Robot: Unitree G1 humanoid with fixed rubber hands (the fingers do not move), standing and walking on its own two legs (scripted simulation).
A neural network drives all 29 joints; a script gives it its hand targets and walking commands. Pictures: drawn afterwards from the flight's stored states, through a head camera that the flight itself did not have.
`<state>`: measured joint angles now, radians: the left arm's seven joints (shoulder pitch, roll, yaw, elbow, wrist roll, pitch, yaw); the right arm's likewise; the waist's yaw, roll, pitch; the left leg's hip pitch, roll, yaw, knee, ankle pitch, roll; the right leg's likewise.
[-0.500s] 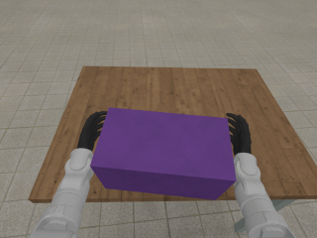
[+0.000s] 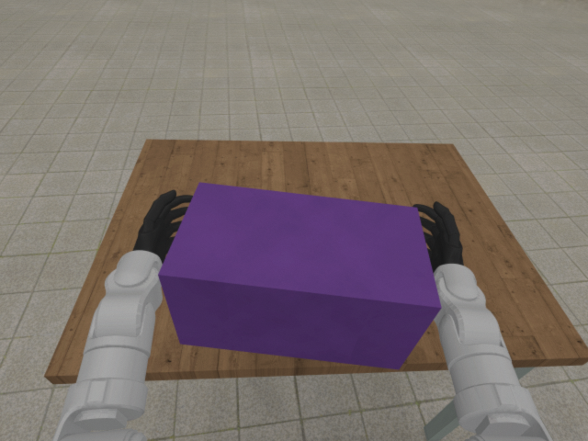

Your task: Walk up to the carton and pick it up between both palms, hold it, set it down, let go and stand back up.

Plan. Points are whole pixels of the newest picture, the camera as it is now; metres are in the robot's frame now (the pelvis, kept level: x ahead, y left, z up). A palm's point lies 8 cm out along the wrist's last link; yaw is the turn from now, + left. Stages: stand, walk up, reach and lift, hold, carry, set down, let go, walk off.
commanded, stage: reach and lift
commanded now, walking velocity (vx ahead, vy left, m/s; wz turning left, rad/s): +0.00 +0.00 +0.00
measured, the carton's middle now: (298, 275) +0.33 +0.01 +0.07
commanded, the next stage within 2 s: hold in 1.20 s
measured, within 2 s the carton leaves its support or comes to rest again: neither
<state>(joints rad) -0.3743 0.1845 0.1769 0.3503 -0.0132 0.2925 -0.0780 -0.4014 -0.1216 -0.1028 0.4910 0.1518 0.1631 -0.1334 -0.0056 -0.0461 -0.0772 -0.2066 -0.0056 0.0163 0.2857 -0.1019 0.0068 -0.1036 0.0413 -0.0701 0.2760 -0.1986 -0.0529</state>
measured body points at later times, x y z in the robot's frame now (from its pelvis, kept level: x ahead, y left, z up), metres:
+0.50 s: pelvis -0.01 +0.01 +0.00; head -0.04 +0.03 +0.45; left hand +0.35 +0.22 +0.14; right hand +0.36 -0.19 +0.14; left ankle +0.03 +0.11 -0.75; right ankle -0.03 -0.08 -0.75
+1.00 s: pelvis -0.01 +0.01 +0.00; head -0.04 +0.03 +0.45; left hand +0.35 +0.21 +0.15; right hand +0.36 -0.19 +0.15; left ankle +0.03 +0.11 -0.75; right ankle -0.03 -0.08 -0.75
